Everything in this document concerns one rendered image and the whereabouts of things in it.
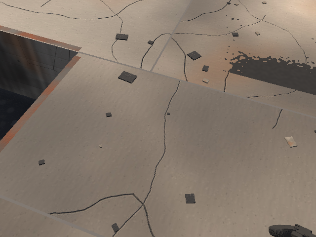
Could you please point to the robot right hand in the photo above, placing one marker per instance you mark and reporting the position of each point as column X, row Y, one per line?
column 290, row 231

